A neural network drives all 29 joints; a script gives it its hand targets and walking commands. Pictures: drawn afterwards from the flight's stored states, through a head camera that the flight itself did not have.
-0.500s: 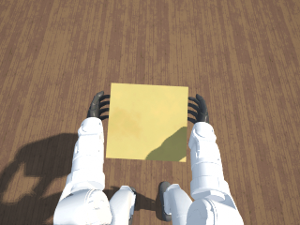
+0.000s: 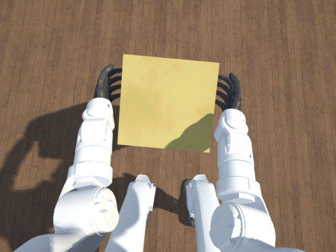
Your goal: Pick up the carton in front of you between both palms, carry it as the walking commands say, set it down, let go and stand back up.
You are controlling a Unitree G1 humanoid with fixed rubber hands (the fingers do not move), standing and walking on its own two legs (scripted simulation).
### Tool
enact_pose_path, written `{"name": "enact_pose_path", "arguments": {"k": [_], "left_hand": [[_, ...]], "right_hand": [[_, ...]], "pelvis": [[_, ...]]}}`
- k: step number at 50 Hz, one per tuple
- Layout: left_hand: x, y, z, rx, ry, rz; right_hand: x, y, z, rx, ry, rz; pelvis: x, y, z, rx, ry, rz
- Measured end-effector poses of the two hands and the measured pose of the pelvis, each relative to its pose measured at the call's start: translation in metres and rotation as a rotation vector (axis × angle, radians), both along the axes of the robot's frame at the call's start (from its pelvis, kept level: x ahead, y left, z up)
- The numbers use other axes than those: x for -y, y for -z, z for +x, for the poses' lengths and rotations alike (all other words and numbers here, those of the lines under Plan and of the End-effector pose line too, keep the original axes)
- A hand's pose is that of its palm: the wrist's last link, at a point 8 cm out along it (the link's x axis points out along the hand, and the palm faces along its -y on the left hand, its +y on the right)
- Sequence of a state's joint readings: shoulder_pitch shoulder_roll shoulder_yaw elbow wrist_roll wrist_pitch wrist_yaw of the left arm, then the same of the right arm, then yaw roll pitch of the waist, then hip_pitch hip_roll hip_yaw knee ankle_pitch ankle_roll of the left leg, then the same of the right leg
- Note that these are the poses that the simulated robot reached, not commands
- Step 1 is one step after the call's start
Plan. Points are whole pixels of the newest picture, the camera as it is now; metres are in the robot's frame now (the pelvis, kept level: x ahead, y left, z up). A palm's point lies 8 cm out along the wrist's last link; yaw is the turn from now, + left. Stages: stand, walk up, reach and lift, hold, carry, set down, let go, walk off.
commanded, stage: set down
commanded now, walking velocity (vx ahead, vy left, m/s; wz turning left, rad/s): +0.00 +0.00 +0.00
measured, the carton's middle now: (167, 104) +0.46 +0.02 -0.18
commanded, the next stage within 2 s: none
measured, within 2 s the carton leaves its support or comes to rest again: rests again in 1.66 s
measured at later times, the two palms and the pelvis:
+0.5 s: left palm (115, 106) +0.46 +0.18 -0.24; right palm (209, 116) +0.45 -0.11 -0.24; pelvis -0.04 +0.00 -0.14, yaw +0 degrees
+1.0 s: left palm (123, 104) +0.50 +0.18 -0.36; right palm (201, 115) +0.48 -0.11 -0.36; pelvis -0.04 +0.01 -0.22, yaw -2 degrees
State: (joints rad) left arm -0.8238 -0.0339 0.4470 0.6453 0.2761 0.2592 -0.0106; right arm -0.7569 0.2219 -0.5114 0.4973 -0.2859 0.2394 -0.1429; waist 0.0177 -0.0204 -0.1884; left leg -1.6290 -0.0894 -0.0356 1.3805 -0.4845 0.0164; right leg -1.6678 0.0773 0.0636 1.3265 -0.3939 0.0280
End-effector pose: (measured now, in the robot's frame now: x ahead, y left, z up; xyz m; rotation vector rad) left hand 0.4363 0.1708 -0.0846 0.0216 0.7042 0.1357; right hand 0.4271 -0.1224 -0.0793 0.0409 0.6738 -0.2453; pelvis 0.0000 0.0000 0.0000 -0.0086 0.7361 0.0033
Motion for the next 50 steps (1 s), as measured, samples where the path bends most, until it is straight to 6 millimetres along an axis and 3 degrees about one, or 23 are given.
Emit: {"name": "enact_pose_path", "arguments": {"k": [12,24,41,43,50], "left_hand": [[-0.006,0.085,0.012,0.01,0.001,0.018],[-0.011,0.154,0.024,-0.003,0.027,0.033],[-0.019,0.268,0.047,-0.062,0.089,0.05],[-0.02,0.277,0.051,-0.057,0.09,0.042],[-0.013,0.279,0.065,-0.054,0.121,0.039]], "right_hand": [[-0.008,0.085,0.01,0.012,0.018,-0.007],[-0.012,0.159,0.019,-0.001,0.023,-0.012],[-0.017,0.271,0.035,-0.067,0.003,-0.015],[-0.016,0.275,0.042,-0.079,-0.01,-0.029],[-0.016,0.279,0.048,-0.053,0.011,0.005]], "pelvis": [[0.001,0.069,-0.016,-0.073,0.0,-0.003],[0.003,0.131,-0.039,-0.05,-0.002,-0.006],[0.0,0.201,-0.046,-0.02,-0.008,-0.024],[-0.001,0.207,-0.044,-0.009,-0.006,-0.03],[-0.006,0.218,-0.036,0.006,-0.01,-0.047]]}}
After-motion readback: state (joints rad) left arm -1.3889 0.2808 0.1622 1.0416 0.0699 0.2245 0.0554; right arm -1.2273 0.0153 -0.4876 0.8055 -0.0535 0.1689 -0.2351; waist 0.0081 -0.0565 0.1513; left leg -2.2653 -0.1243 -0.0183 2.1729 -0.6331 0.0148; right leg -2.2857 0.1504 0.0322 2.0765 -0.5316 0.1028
